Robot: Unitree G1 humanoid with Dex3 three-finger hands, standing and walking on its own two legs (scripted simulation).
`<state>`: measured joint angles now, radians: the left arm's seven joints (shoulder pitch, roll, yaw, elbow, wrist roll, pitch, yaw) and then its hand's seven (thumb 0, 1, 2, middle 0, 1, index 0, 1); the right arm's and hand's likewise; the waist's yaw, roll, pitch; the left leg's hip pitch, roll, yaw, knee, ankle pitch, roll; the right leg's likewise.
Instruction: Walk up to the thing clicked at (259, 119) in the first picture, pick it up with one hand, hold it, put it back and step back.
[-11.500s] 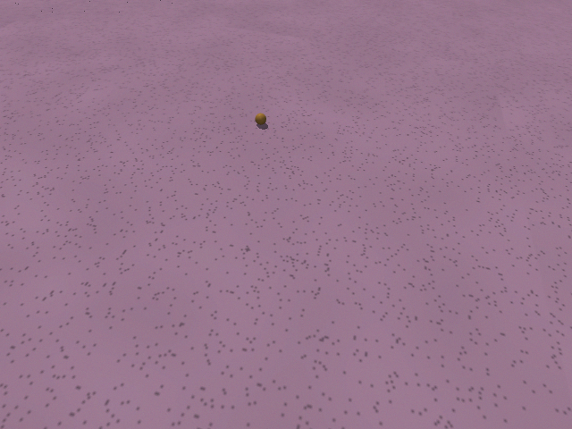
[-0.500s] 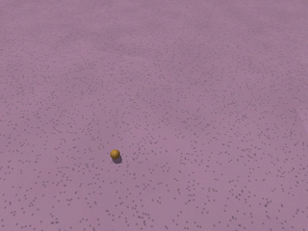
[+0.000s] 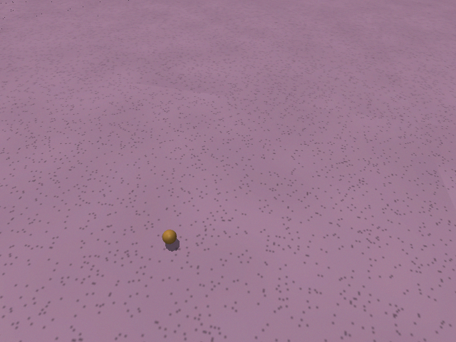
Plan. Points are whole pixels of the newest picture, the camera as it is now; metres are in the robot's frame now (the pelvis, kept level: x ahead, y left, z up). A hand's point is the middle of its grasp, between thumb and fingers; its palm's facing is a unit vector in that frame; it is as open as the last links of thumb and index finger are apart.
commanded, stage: walk up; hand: left
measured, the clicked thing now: (169, 236) +0.75 +0.25 -0.75
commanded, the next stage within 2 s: none
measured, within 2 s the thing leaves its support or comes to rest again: neither
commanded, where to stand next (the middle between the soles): +0.38 +0.01 m, yaw -1 degrees
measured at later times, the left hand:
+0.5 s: hand (68, 334) +0.19 +0.31 -0.15, palm faces -0.10 -0.93 -0.35, open 7.4 cm
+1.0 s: hand (110, 263) +0.35 +0.28 -0.18, palm faces -0.04 -0.93 -0.35, open 7.4 cm
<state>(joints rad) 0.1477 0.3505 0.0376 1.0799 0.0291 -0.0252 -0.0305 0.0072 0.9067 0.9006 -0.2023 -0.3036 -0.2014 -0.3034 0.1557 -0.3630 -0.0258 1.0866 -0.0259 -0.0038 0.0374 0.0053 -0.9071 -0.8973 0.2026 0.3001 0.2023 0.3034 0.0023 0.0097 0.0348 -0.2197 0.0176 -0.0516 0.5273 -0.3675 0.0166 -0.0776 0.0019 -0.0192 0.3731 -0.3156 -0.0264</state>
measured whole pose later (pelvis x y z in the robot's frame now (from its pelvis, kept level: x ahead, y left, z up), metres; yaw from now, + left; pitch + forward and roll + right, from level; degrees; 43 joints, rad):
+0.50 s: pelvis +0.14 +0.03 -0.01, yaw -2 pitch -4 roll +1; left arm 0.28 0.43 0.06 0.93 0.03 0.00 -0.08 0.01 0.91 0.90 -0.20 -0.30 -0.20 -0.30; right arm 0.35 -0.38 -0.06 0.89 -0.02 -0.07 0.05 0.01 -0.90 -0.90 0.21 0.30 0.21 0.30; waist -0.02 -0.04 0.10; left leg -0.07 0.03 0.09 0.43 -0.30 0.01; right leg -0.44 -0.07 0.02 0.71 -0.25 -0.01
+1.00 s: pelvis +0.29 +0.01 -0.03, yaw -2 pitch -3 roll +0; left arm 0.29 0.41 0.03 0.83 0.01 -0.01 -0.02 0.01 0.91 0.90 -0.20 -0.30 -0.20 -0.30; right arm 0.26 -0.39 -0.05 0.84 -0.02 -0.06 0.03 0.00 -0.91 -0.90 0.20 0.30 0.20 0.30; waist 0.03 -0.04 0.11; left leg -0.39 0.03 0.05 0.67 -0.22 0.01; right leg -0.30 -0.03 -0.01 0.85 -0.52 -0.03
